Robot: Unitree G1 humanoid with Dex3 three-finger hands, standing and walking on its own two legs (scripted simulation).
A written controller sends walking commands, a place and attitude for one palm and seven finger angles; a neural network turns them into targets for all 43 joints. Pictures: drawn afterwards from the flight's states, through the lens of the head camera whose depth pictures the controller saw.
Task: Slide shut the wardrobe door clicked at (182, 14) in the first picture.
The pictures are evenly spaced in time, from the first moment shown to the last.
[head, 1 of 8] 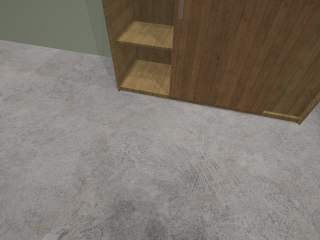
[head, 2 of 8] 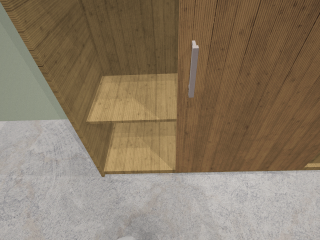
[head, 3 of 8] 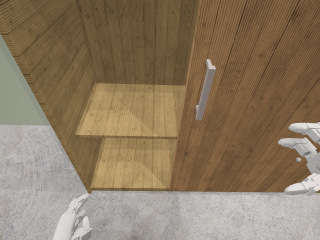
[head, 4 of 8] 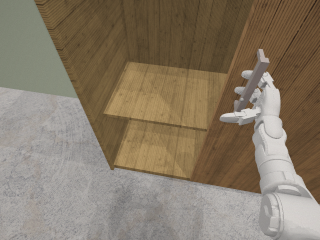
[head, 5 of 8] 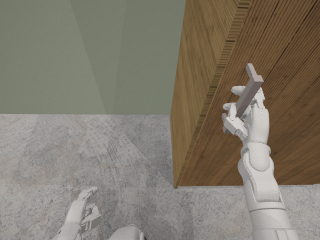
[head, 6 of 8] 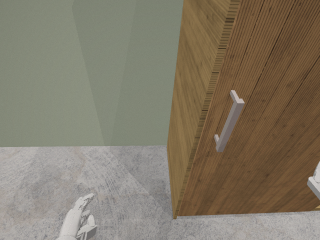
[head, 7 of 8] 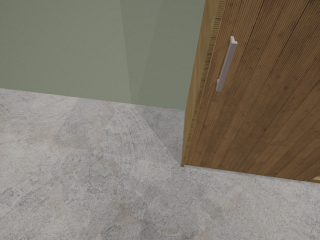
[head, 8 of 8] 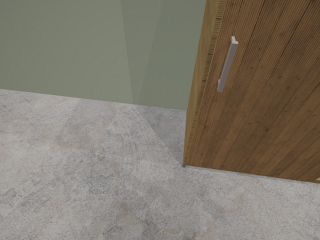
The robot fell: no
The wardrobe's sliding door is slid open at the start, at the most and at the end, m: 0.50 0.50 0.00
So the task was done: yes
